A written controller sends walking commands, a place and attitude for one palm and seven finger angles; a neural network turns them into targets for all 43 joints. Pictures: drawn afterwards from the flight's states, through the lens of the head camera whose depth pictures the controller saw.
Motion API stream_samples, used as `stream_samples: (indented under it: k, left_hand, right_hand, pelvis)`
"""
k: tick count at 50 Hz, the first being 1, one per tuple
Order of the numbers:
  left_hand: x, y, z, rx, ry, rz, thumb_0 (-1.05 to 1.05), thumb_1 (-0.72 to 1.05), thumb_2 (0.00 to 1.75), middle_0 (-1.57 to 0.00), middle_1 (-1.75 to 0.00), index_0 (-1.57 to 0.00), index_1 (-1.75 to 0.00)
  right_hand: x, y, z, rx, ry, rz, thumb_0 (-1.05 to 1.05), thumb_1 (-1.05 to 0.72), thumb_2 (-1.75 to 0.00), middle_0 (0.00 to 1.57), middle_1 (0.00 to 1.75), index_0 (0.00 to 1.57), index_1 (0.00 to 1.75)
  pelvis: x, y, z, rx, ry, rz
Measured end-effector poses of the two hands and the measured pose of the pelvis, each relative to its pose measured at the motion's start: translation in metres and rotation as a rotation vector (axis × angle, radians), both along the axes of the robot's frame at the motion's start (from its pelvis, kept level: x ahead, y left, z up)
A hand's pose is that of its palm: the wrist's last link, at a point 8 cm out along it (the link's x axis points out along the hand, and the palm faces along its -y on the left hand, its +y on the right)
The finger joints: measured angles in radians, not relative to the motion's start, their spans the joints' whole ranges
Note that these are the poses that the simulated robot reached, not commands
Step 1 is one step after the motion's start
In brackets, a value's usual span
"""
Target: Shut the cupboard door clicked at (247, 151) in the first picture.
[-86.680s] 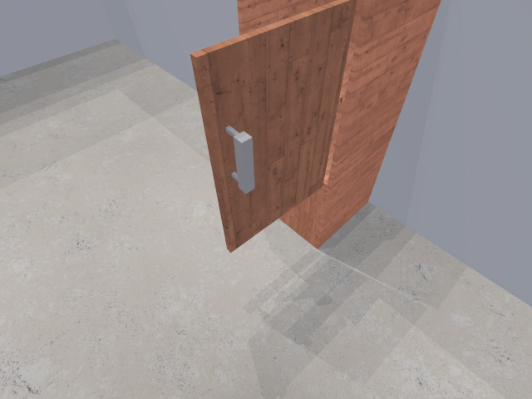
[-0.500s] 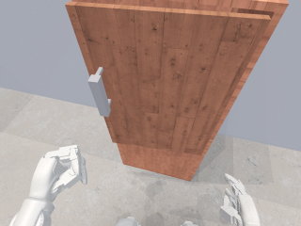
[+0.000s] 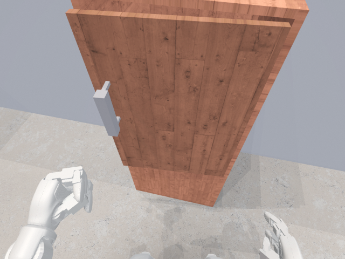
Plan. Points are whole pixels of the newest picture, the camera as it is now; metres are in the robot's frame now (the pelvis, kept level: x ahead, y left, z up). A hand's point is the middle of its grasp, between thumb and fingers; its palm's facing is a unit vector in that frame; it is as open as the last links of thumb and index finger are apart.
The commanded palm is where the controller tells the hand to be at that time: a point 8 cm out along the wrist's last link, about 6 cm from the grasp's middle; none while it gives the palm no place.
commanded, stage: raise the hand and make a fist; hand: left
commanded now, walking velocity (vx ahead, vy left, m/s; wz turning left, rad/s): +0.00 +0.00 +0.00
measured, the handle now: (110, 109) +0.46 +0.20 +0.07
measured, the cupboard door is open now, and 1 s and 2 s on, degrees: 6 6 3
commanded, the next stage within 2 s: bring the fist close to the handle in 0.08 s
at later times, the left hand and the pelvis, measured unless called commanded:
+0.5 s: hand (96, 182) +0.26 +0.18 +0.07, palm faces -0.11 -0.99 -0.03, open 3.1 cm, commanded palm +0.25 +0.24 +0.08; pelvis -0.01 +0.00 +0.00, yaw +1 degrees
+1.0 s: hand (100, 144) +0.34 +0.19 +0.09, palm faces -0.05 -1.00 -0.02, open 3.1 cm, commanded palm +0.32 +0.24 +0.08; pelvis -0.01 +0.00 +0.00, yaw +0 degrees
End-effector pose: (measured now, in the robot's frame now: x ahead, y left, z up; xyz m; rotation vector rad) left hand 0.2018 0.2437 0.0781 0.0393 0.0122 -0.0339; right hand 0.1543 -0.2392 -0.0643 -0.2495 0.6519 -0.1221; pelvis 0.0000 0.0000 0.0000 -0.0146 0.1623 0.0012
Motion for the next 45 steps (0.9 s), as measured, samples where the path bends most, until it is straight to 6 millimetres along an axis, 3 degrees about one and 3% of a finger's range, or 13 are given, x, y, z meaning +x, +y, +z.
stream_samples:
  k: [4, 10, 13, 19, 28, 35, 42, 45]
  left_hand:
    - [-0.003, 0.008, 0.009, 0.007, -0.072, 0.041, 0.02, 0.9, 0.9, -1.3, -1.5, -1.29, -1.5]
    - [-0.009, -0.005, -0.01, 0.0, 0.071, -0.049, 0.02, 0.9, 0.9, -1.29, -1.5, -1.29, -1.5]
    - [-0.008, -0.004, -0.008, 0.004, 0.059, -0.044, 0.02, 0.9, 0.9, -1.3, -1.5, -1.29, -1.5]
    - [0.015, 0.008, 0.008, 0.003, -0.086, 0.026, 0.02, 0.9, 0.9, -1.3, -1.5, -1.3, -1.5]
    - [0.05, -0.012, -0.009, -0.008, 0.053, -0.076, 0.02, 0.9, 0.9, -1.3, -1.5, -1.3, -1.5]
    - [0.071, 0.0, 0.009, -0.01, -0.063, 0.016, 0.02, 0.9, 0.9, -1.3, -1.5, -1.29, -1.5]
    - [0.086, 0.002, -0.012, -0.011, 0.052, -0.028, 0.02, 0.9, 0.9, -1.3, -1.5, -1.29, -1.5]
    - [0.096, 0.002, -0.01, -0.023, 0.032, -0.02, 0.02, 0.9, 0.9, -1.3, -1.5, -1.3, -1.5]
  right_hand:
    - [0.002, 0.004, -0.002, 0.009, -0.006, 0.022, 0.01, -0.9, -0.89, 0.2, 0.3, 0.2, 0.3]
    - [0.003, 0.012, -0.002, 0.035, -0.031, 0.023, 0.01, -0.9, -0.89, 0.2, 0.3, 0.2, 0.3]
    - [0.003, 0.015, -0.001, 0.032, -0.038, 0.026, 0.01, -0.9, -0.89, 0.2, 0.3, 0.2, 0.3]
    - [0.0, 0.017, -0.009, 0.025, -0.012, 0.049, 0.01, -0.9, -0.89, 0.2, 0.3, 0.2, 0.3]
    - [-0.015, 0.009, -0.012, 0.024, 0.033, -0.003, 0.01, -0.9, -0.89, 0.2, 0.3, 0.2, 0.3]
    - [-0.021, 0.0, -0.014, 0.016, 0.079, -0.015, 0.01, -0.9, -0.89, 0.2, 0.3, 0.2, 0.3]
    - [-0.024, -0.008, -0.018, 0.004, 0.124, -0.027, 0.01, -0.9, -0.89, 0.2, 0.3, 0.2, 0.3]
    - [-0.024, -0.011, -0.019, -0.009, 0.134, -0.034, 0.01, -0.9, -0.89, 0.2, 0.3, 0.2, 0.3]
  pelvis:
    - [-0.004, 0.0, -0.002, -0.006, -0.004, 0.009]
    - [-0.007, 0.004, -0.001, -0.007, -0.009, 0.008]
    - [-0.009, 0.004, -0.001, -0.005, -0.013, 0.006]
    - [-0.014, 0.003, -0.005, -0.009, -0.009, 0.017]
    - [-0.011, 0.005, 0.0, 0.001, 0.0, 0.003]
    - [-0.006, 0.001, 0.002, 0.007, 0.006, -0.003]
    - [-0.005, 0.0, 0.002, 0.008, 0.015, -0.001]
    - [-0.006, -0.001, 0.002, 0.007, 0.018, 0.0]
